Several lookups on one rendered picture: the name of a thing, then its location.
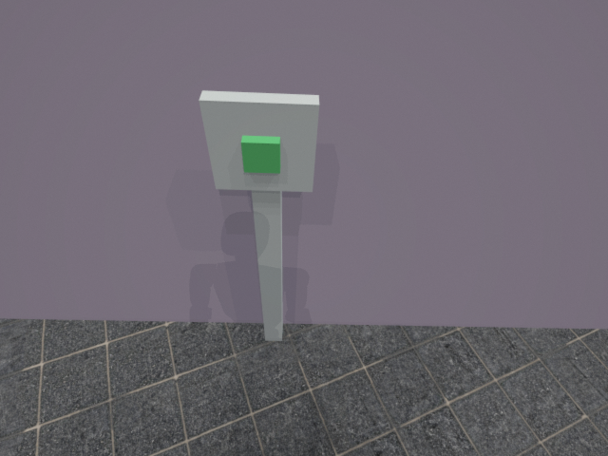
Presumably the button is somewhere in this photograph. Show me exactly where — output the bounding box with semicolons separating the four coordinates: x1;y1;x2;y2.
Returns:
241;136;280;174

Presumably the panel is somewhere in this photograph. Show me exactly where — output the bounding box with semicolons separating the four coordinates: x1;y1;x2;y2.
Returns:
199;90;319;341

